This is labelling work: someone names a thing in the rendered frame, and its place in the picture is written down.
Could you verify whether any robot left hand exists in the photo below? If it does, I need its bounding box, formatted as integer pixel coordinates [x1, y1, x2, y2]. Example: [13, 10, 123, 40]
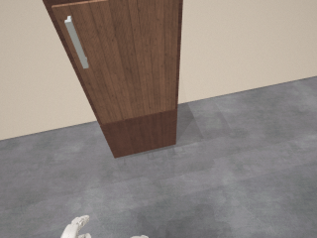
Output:
[60, 215, 91, 238]

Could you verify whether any handle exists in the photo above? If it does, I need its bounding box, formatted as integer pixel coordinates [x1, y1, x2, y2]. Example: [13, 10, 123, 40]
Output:
[64, 16, 89, 68]

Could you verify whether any cupboard door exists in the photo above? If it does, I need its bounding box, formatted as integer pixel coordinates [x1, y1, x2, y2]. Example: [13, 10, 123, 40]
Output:
[52, 0, 179, 124]

